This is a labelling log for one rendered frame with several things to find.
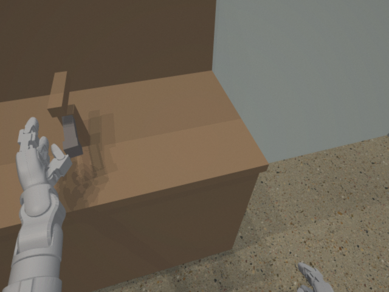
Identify robot right hand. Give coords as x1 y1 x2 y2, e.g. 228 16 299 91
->
297 262 334 292

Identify left robot forearm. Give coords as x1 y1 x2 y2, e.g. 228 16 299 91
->
2 184 66 292

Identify robot left hand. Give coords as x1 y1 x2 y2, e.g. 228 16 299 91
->
16 117 72 191

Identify tap lever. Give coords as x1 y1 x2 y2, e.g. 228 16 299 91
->
62 115 83 158

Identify counter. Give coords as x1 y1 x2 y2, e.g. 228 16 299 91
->
0 0 269 292

